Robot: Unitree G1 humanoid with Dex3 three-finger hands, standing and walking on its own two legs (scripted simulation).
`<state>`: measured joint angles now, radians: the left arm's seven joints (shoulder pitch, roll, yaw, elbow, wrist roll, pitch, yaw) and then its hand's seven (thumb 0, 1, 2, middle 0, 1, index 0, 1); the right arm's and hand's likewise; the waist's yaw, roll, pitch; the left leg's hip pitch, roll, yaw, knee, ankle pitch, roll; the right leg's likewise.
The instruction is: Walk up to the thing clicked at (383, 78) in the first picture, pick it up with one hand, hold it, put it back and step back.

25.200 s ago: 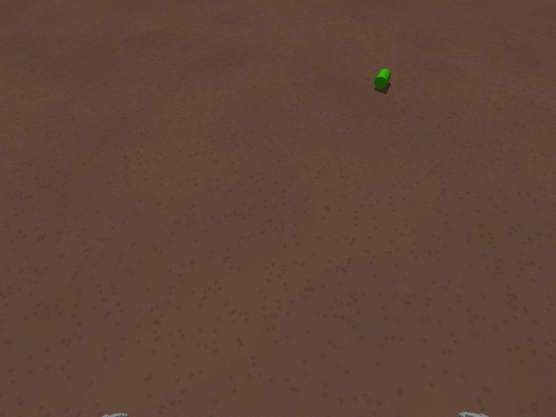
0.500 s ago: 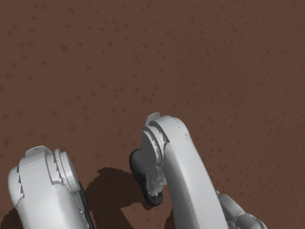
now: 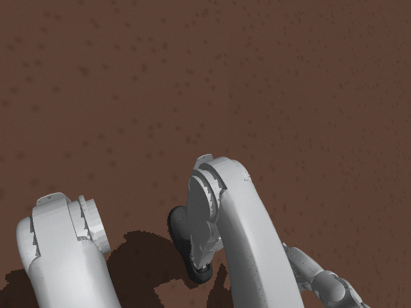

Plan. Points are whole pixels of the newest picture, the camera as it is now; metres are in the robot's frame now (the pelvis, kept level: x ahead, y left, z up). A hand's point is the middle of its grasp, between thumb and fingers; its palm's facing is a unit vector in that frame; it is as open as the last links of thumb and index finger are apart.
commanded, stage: rest palm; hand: left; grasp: from above
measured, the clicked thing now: out of the picture +0.42 +0.37 -0.25
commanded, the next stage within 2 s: close in 0.18 s
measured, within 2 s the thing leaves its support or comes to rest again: leaves its support in 1.94 s
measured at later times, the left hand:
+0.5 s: hand out of the picture +0.41 +0.36 -0.24, palm faces -0.43 -0.22 -0.88, open 13.4 cm
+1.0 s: hand out of the picture +0.41 +0.36 -0.24, palm faces -0.43 -0.19 -0.88, open 11.6 cm
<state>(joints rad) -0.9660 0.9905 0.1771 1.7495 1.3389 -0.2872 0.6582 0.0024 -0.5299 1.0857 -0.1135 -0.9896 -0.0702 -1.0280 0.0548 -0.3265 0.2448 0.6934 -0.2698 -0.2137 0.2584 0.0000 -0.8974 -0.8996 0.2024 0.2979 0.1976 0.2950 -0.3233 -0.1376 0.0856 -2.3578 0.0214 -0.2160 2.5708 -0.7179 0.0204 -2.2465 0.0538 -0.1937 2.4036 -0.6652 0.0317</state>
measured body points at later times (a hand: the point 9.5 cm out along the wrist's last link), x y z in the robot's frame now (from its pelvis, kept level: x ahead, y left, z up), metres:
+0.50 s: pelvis +0.00 +0.00 +0.00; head +0.26 +0.13 +0.34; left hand +0.43 +0.37 -0.19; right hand +0.07 -0.25 -0.06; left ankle +0.06 +0.12 -0.26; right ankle +0.11 -0.11 -0.26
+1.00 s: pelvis +0.00 +0.00 +0.00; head +0.26 +0.14 +0.34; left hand +0.42 +0.37 -0.19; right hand +0.08 -0.26 -0.05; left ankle +0.06 +0.12 -0.26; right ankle +0.11 -0.11 -0.26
